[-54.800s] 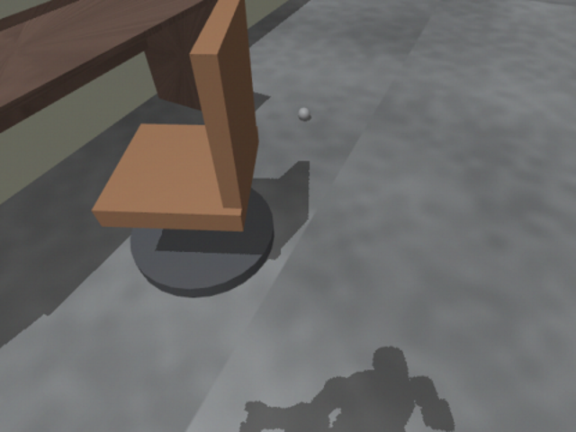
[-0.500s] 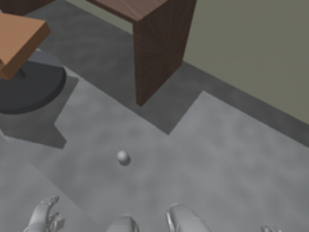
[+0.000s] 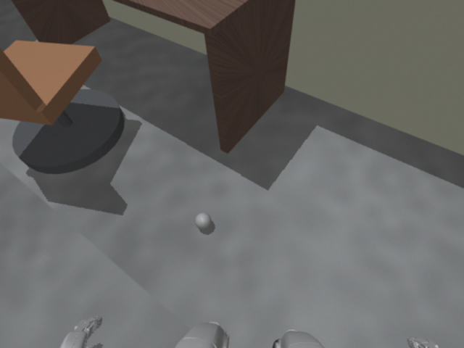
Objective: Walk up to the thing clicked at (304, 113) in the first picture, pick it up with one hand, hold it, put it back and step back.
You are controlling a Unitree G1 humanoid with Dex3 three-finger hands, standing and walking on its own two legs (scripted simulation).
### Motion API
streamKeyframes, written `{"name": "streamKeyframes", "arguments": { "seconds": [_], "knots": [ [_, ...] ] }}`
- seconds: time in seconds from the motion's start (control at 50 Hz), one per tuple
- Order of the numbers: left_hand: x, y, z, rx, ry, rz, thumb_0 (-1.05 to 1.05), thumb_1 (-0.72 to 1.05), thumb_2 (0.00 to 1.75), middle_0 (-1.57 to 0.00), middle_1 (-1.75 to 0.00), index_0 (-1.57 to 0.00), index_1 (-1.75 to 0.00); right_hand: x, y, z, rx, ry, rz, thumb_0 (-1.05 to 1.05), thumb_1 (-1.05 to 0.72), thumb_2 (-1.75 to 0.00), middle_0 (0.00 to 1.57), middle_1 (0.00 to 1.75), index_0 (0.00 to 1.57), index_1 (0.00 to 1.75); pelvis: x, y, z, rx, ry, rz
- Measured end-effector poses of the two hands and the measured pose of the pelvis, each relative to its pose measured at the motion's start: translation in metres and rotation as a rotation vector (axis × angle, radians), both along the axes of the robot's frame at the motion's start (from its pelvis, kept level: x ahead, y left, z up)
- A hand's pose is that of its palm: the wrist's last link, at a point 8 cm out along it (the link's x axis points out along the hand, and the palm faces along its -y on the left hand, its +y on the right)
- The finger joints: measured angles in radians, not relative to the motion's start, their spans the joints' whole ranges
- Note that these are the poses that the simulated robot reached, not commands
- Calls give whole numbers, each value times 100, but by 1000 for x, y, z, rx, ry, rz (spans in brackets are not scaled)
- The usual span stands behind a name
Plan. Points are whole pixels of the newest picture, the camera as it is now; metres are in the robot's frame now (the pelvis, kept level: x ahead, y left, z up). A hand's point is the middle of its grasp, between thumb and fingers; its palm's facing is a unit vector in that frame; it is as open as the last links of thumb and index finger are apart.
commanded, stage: step back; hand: left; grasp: from above
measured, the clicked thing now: (203, 220) +0.65 +0.20 -0.73
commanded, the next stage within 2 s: none
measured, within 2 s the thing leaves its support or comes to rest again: neither
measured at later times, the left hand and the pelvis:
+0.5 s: hand out of the picture -0.08 +0.26 -0.16, palm faces -0.06 -0.91 -0.40, open 7.3 cm; pelvis -0.16 -0.01 -0.02, yaw -4 degrees
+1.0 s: hand out of the picture -0.20 +0.26 -0.15, palm faces +0.03 -0.92 -0.39, open 7.3 cm; pelvis -0.32 -0.01 +0.00, yaw +1 degrees
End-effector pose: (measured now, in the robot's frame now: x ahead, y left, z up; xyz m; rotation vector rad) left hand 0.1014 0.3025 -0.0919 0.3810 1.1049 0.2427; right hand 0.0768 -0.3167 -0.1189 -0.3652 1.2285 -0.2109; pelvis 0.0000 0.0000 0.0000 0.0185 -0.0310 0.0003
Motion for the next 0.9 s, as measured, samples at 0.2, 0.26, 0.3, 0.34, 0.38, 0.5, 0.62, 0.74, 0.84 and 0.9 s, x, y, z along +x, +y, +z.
{"name": "streamKeyframes", "arguments": {
  "seconds": [0.2,0.26,0.3,0.34,0.38,0.5,0.62,0.74,0.84,0.9],
  "knots": [
    [-49,28,-22,-38,-19,29,0,91,90,-20,-30,-21,-30,-44,27,17,-25,-43,57,0,-90,-90,20,30,20,30,-60,17,-6,-20,-21,29],
    [-73,28,-21,-45,2,33,0,91,90,-20,-30,-21,-30,-54,29,25,-30,-70,54,0,-90,-90,20,30,20,30,-76,16,0,-30,-12,8],
    [-92,28,-21,-44,26,28,0,91,90,-20,-30,-21,-30,-60,29,29,-31,-99,50,0,-90,-90,20,30,20,30,-88,15,1,-33,-9,-7],
    [-111,26,-22,-40,55,20,0,91,90,-20,-30,-21,-30,-66,27,30,-30,-131,46,0,-90,-90,20,30,20,30,-101,12,1,-35,-8,-23],
    [-130,23,-24,-35,83,10,0,91,90,-20,-30,-21,-30,-75,23,30,-27,-157,44,0,-90,-90,20,30,20,30,-115,9,-1,-35,-9,-39],
    [-184,4,-28,-9,115,-12,0,91,90,-20,-30,-21,-30,-115,-4,10,-6,-190,22,0,-90,-90,20,30,20,30,-161,-10,-16,-32,-14,-76],
    [-241,-14,-8,-1,127,10,0,91,90,-20,-30,-21,-30,-177,-20,3,12,-115,-35,0,-90,-90,20,30,20,30,-196,-19,-4,9,-18,-60],
    [-253,-11,2,30,51,0,0,90,90,-21,-31,-21,-30,-240,-22,-2,2,-13,-22,0,-90,-90,20,30,20,30,-232,-19,-2,11,-6,-17],
    [-260,1,-8,20,-39,-6,0,90,90,-20,-30,-21,-30,-278,-9,-6,-12,34,17,0,-90,-90,20,30,20,30,-270,-10,-12,-4,-5,33],
    [-273,7,-17,-2,-55,3,0,90,90,-20,-30,-21,-30,-298,2,-3,-12,28,29,0,-90,-90,20,30,20,30,-294,-5,-14,22,-26,28]
  ]
}}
